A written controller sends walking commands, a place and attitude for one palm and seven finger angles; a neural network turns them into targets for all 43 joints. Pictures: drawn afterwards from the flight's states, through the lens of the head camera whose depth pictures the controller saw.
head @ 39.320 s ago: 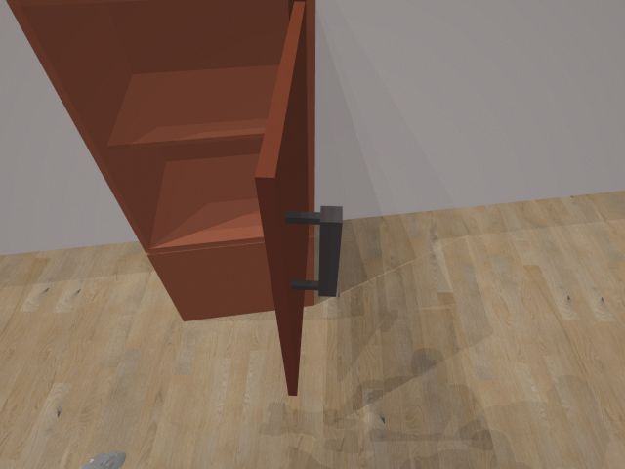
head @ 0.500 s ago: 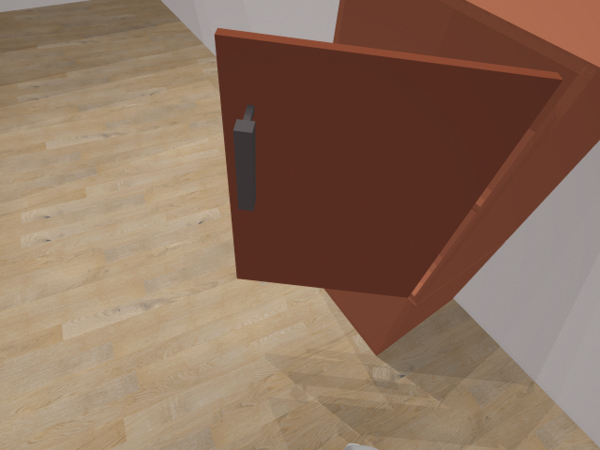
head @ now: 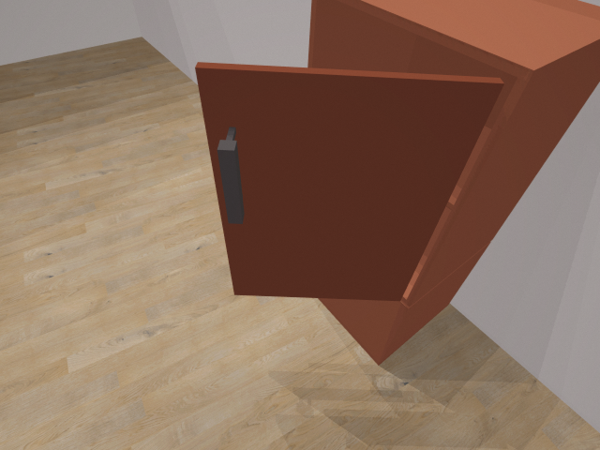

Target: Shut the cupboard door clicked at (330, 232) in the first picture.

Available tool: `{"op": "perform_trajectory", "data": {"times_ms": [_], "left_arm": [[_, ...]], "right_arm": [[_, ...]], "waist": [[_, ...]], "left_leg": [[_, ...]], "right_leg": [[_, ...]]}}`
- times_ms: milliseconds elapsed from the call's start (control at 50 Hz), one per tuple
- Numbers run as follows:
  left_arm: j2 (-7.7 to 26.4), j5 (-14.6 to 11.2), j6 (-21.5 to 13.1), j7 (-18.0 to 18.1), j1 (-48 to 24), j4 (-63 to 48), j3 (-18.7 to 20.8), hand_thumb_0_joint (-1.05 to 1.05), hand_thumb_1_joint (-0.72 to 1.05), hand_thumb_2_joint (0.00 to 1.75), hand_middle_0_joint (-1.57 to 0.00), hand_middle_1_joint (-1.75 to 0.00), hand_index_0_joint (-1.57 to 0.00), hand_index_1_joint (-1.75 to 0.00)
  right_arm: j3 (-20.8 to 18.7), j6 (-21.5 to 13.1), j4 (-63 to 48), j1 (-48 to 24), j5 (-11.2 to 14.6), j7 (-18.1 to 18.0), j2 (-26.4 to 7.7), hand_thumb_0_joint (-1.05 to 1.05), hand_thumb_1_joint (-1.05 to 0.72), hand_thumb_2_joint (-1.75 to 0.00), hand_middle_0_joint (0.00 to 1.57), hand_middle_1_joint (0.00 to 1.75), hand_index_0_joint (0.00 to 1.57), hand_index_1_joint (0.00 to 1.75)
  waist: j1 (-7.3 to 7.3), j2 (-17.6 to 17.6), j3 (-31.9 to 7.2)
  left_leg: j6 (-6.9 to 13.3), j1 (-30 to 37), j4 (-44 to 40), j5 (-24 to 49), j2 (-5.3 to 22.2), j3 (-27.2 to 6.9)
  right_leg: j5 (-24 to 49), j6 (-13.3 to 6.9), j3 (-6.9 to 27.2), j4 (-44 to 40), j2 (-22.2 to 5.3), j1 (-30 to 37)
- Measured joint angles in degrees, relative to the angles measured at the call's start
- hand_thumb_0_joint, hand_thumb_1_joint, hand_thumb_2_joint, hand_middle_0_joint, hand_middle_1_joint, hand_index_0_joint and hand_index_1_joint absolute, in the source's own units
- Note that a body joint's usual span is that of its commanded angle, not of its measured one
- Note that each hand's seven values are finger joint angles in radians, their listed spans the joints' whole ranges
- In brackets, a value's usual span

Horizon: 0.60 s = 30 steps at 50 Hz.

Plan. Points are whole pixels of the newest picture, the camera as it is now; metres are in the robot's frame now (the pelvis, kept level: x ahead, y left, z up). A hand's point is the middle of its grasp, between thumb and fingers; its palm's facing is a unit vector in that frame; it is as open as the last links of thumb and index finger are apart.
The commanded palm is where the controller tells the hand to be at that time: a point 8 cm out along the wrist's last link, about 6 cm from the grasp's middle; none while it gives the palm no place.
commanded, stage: look again from close up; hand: left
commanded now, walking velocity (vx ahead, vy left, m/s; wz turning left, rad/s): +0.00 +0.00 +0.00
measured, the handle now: (234, 176) +0.51 +0.14 +0.08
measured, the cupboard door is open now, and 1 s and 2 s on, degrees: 51 51 51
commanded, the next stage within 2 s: shuffle to correct the standing spot in 0.52 s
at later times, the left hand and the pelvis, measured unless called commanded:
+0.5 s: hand out of the picture +0.01 +0.18 -0.17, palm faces -0.01 -0.97 -0.25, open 7.4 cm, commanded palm none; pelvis +0.00 +0.00 -0.01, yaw +0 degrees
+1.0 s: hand out of the picture +0.02 +0.14 -0.19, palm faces +0.00 -0.98 -0.18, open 7.4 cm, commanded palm none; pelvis +0.05 -0.03 -0.02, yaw -1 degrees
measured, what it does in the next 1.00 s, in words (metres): shifts its weight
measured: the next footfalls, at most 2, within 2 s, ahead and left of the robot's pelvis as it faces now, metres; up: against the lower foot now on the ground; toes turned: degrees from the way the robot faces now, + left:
right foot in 1.34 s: +0.10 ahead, -0.14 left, +0.00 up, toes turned +0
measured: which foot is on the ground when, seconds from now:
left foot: down 0.00-1.00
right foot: down 0.00-1.00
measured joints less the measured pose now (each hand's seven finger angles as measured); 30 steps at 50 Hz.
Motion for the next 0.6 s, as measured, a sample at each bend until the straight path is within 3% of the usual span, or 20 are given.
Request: {"op": "perform_trajectory", "data": {"times_ms": [140, 340, 600], "left_arm": [[0.25, 0.18, -1.5, 0.53, 0.08, -1.91, -0.72, 0.01, 0.92, 0.9, -0.21, -0.3, -0.2, -0.3], [1.75, 0.05, -1.47, 0.5, 0.29, -2.91, -0.34, 0.01, 0.91, 0.9, -0.2, -0.3, -0.2, -0.3], [3.29, 0.16, -1.78, -0.01, -1.38, -3.36, -0.48, 0.0, 0.9, 0.9, -0.2, -0.3, -0.2, -0.3]], "right_arm": [[0.41, -0.58, -3.06, 4.53, -0.75, 0.47, -0.33, 0.0, -0.91, -0.9, 0.2, 0.3, 0.2, 0.29], [0.96, -1.09, -4.34, 2.26, -0.72, 0.84, 0.6, 0.01, -0.9, -0.9, 0.2, 0.3, 0.2, 0.29], [0.34, -1.96, -3.87, -3.81, -0.47, 0.65, -3.22, 0.01, -0.91, -0.9, 0.2, 0.3, 0.2, 0.29]], "waist": [[-1.58, 2.18, 1.11], [-0.62, 4.19, -0.03], [0.59, 2.04, 0.41]], "left_leg": [[0.31, -5.76, 8.13, -3.19, 0.77, -1.58], [0.51, -5.32, 7.99, -3.52, -0.12, -0.36], [-0.35, -3.13, 5.76, -3.17, 0.6, 0.23]], "right_leg": [[-2.39, -0.51, -1.65, 5.46, 0.65, -3.91], [-4.08, -0.12, -0.46, 8.46, -0.37, -5.23], [-3.53, -0.64, 0.25, 6.4, 0.37, -3.49]]}}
